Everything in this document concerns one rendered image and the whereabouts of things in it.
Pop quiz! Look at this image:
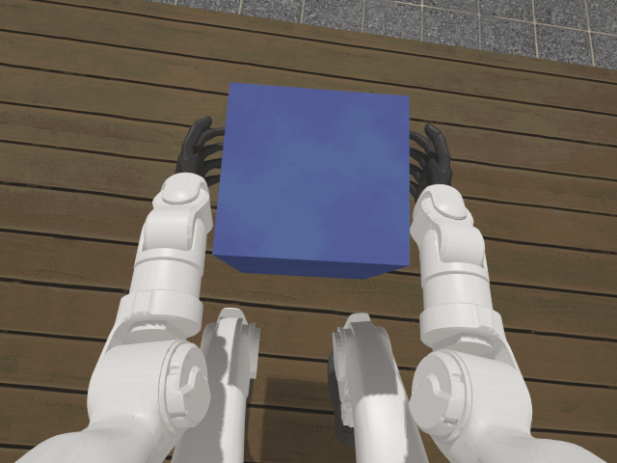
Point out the carton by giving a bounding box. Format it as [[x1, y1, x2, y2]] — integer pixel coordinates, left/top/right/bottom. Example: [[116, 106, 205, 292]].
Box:
[[212, 82, 410, 280]]

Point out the right robot hand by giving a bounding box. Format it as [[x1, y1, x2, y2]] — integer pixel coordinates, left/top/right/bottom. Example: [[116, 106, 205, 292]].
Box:
[[410, 123, 453, 203]]

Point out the left robot hand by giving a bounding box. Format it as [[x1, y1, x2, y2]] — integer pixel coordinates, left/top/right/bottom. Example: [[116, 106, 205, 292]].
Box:
[[174, 116, 226, 187]]

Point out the right robot upper arm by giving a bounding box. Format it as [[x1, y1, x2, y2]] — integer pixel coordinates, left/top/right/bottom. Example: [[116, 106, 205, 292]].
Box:
[[409, 349, 606, 463]]

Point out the robot right forearm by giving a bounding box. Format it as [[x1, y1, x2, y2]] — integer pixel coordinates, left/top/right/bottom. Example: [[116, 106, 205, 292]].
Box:
[[410, 184, 532, 405]]

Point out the right robot shin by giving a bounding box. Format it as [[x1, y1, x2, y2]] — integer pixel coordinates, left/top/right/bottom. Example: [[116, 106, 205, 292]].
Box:
[[337, 313, 392, 425]]

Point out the left robot upper arm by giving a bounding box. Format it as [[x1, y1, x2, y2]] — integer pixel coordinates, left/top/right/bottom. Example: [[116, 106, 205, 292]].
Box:
[[14, 340, 211, 463]]

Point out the robot left forearm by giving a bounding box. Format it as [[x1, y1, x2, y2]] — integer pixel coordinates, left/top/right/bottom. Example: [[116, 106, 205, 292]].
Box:
[[87, 173, 213, 418]]

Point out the left robot thigh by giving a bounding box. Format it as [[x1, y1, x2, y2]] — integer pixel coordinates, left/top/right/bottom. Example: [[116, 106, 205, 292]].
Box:
[[171, 317, 260, 463]]

